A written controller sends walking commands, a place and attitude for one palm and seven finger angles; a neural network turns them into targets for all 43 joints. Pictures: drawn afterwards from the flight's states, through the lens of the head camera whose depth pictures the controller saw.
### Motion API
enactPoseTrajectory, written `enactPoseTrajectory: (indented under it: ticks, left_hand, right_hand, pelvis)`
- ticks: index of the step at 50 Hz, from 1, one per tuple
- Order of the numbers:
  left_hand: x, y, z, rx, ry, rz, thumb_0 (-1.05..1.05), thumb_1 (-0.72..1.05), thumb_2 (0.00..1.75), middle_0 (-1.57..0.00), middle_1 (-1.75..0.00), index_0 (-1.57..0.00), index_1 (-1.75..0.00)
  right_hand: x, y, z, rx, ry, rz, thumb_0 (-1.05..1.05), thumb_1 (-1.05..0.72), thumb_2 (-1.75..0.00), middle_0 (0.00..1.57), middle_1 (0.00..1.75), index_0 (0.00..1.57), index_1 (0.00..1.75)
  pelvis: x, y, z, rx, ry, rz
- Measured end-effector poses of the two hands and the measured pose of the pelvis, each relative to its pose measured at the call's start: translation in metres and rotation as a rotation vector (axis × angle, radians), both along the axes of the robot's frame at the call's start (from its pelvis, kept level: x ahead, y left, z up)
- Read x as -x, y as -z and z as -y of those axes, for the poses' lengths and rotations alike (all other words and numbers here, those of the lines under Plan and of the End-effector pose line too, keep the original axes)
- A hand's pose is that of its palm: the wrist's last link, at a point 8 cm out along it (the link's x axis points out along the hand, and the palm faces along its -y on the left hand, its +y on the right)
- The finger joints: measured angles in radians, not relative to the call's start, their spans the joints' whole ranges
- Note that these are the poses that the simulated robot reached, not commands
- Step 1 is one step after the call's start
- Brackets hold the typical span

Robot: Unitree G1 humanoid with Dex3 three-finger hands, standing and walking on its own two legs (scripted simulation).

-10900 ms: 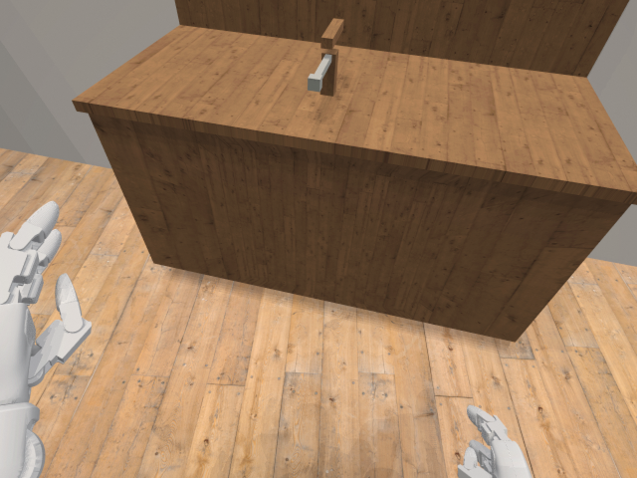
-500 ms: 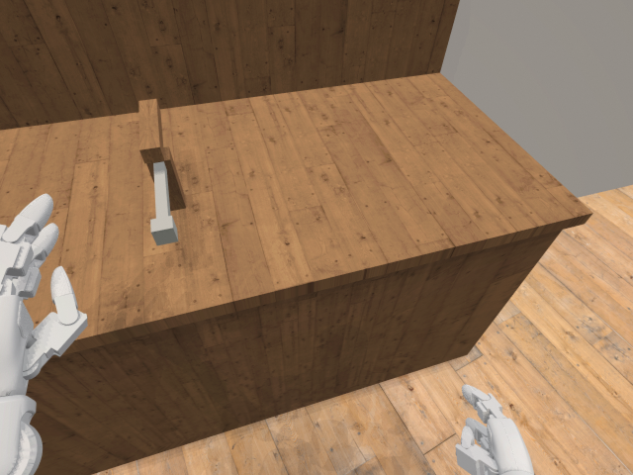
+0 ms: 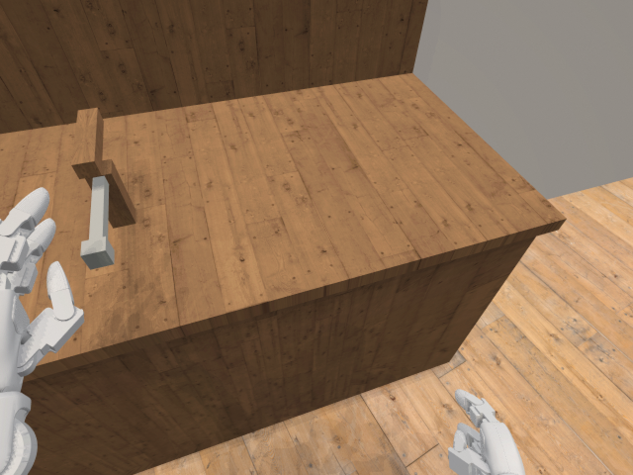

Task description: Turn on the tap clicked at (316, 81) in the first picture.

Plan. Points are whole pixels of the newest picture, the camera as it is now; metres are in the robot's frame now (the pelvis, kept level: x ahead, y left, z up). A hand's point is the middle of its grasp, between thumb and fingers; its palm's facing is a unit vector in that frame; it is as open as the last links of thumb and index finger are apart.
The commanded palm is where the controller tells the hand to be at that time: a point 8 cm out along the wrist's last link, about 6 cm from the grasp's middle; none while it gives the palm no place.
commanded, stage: shuffle to correct the standing spot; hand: left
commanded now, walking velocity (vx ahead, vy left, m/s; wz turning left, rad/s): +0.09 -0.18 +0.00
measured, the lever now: (98, 253) +0.34 +0.30 +0.10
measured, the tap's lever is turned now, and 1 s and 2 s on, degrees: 0 0 0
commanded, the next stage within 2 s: come to a stop and stand still in 0.30 s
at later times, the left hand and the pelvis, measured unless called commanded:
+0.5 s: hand (183, 264) +0.28 +0.16 +0.17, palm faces +0.35 -0.81 -0.47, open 7.4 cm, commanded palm +0.21 +0.21 +0.18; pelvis +0.06 -0.08 -0.01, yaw +1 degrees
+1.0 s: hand (148, 273) +0.26 +0.18 +0.18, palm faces +0.48 -0.79 -0.37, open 7.4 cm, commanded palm +0.21 +0.22 +0.18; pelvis +0.07 -0.07 +0.00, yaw +2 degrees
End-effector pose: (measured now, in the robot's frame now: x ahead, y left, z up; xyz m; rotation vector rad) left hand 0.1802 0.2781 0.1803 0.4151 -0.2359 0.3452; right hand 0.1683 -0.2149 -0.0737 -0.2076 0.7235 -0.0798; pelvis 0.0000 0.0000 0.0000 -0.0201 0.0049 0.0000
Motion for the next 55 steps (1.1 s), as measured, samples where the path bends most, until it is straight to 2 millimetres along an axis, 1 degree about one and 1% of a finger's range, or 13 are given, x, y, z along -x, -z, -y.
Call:
enactPoseTrajectory:
  ticks: [4, 7, 13, 18, 21, 23, 25, 29, 34, 38, 42, 47, 55]
  left_hand:
    - [-0.007, 0.003, 0.010, 0.006, 0.012, 0.014, 0.01, 0.89, 0.90, -0.21, -0.30, -0.21, -0.30]
    - [-0.008, 0.002, 0.010, 0.006, 0.005, 0.044, 0.01, 0.89, 0.90, -0.21, -0.30, -0.21, -0.30]
    - [-0.023, 0.002, 0.008, -0.025, -0.024, 0.044, 0.01, 0.89, 0.90, -0.21, -0.30, -0.21, -0.30]
    - [-0.045, -0.009, 0.034, -0.058, 0.007, 0.002, 0.01, 0.90, 0.90, -0.21, -0.30, -0.21, -0.30]
    - [-0.052, -0.013, 0.056, -0.115, 0.033, -0.006, 0.01, 0.90, 0.90, -0.21, -0.30, -0.21, -0.30]
    - [-0.055, -0.013, 0.070, -0.154, 0.038, 0.001, 0.01, 0.90, 0.90, -0.21, -0.30, -0.21, -0.30]
    - [-0.059, -0.011, 0.081, -0.148, 0.034, 0.003, 0.01, 0.89, 0.90, -0.21, -0.30, -0.21, -0.30]
    - [-0.062, -0.012, 0.094, -0.099, 0.019, -0.006, 0.01, 0.89, 0.90, -0.22, -0.30, -0.21, -0.30]
    - [-0.059, -0.015, 0.096, -0.098, -0.008, -0.014, 0.01, 0.89, 0.90, -0.22, -0.31, -0.21, -0.30]
    - [-0.051, -0.013, 0.089, -0.080, -0.031, 0.000, 0.01, 0.89, 0.90, -0.22, -0.31, -0.21, -0.30]
    - [-0.040, -0.009, 0.080, -0.052, -0.056, 0.000, 0.01, 0.89, 0.90, -0.22, -0.30, -0.21, -0.30]
    - [-0.032, -0.012, 0.067, -0.057, -0.091, 0.020, 0.01, 0.89, 0.90, -0.22, -0.30, -0.21, -0.30]
    - [-0.047, -0.007, 0.052, -0.004, -0.120, 0.040, 0.01, 0.89, 0.90, -0.21, -0.30, -0.21, -0.30]
  right_hand:
    - [-0.011, 0.003, 0.019, 0.027, 0.016, -0.011, 0.01, -0.91, -0.90, 0.20, 0.30, 0.20, 0.30]
    - [-0.020, 0.002, 0.029, 0.057, 0.011, -0.025, 0.01, -0.91, -0.90, 0.20, 0.30, 0.20, 0.30]
    - [-0.039, 0.001, 0.035, 0.066, 0.006, -0.011, 0.01, -0.91, -0.90, 0.20, 0.30, 0.20, 0.30]
    - [-0.048, 0.000, 0.032, -0.002, -0.039, -0.013, 0.01, -0.91, -0.90, 0.20, 0.30, 0.20, 0.30]
    - [-0.056, 0.006, 0.037, -0.048, -0.053, 0.003, 0.01, -0.91, -0.90, 0.20, 0.30, 0.20, 0.30]
    - [-0.064, 0.015, 0.046, -0.071, -0.058, 0.015, 0.01, -0.91, -0.90, 0.20, 0.30, 0.20, 0.30]
    - [-0.069, 0.021, 0.056, -0.073, -0.054, 0.004, 0.01, -0.90, -0.90, 0.20, 0.30, 0.20, 0.30]
    - [-0.072, 0.015, 0.080, -0.052, -0.023, -0.018, 0.01, -0.91, -0.90, 0.20, 0.30, 0.20, 0.30]
    - [-0.073, 0.002, 0.107, 0.011, 0.014, -0.010, 0.01, -0.91, -0.90, 0.20, 0.30, 0.20, 0.30]
    - [-0.072, -0.003, 0.119, 0.055, 0.031, -0.009, 0.01, -0.91, -0.90, 0.20, 0.30, 0.20, 0.30]
    - [-0.070, -0.010, 0.118, 0.080, 0.027, -0.007, 0.01, -0.91, -0.90, 0.20, 0.30, 0.19, 0.30]
    - [-0.072, -0.011, 0.099, 0.068, -0.004, 0.012, 0.01, -0.91, -0.90, 0.20, 0.30, 0.19, 0.30]
    - [-0.079, -0.006, 0.056, -0.014, -0.054, 0.026, 0.01, -0.91, -0.90, 0.20, 0.30, 0.20, 0.30]
  pelvis:
    - [-0.011, 0.005, 0.009, 0.002, -0.020, 0.012]
    - [-0.021, 0.008, 0.013, 0.001, -0.033, 0.021]
    - [-0.033, 0.010, 0.020, -0.036, -0.008, 0.042]
    - [-0.040, 0.000, 0.038, -0.023, -0.007, 0.054]
    - [-0.049, 0.004, 0.055, -0.022, -0.003, 0.064]
    - [-0.055, 0.012, 0.068, -0.019, -0.005, 0.072]
    - [-0.057, 0.013, 0.076, -0.005, -0.012, 0.078]
    - [-0.060, 0.004, 0.086, -0.019, -0.011, 0.060]
    - [-0.065, -0.002, 0.092, -0.027, -0.027, 0.039]
    - [-0.064, -0.001, 0.090, -0.016, -0.049, 0.041]
    - [-0.063, -0.003, 0.085, -0.022, -0.047, 0.044]
    - [-0.064, -0.004, 0.076, -0.021, -0.046, 0.048]
    - [-0.070, -0.006, 0.063, -0.016, -0.034, 0.055]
